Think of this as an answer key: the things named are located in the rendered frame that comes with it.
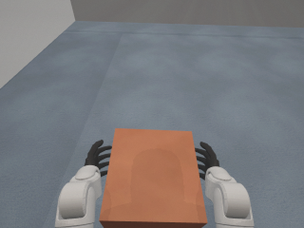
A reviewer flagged right robot hand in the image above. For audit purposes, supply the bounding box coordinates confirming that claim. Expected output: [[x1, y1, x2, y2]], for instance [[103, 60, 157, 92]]
[[195, 142, 220, 180]]

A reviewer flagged right robot forearm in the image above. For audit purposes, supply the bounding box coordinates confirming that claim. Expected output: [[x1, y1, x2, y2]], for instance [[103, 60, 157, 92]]
[[204, 166, 255, 228]]

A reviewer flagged left robot hand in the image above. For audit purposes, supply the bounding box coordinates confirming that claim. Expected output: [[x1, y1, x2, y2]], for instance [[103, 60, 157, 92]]
[[84, 140, 112, 177]]

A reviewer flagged carton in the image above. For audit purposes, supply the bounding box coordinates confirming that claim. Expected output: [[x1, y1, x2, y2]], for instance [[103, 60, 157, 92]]
[[99, 128, 208, 228]]

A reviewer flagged left robot forearm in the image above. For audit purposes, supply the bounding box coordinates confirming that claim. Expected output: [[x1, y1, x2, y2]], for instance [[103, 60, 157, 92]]
[[54, 165, 103, 228]]

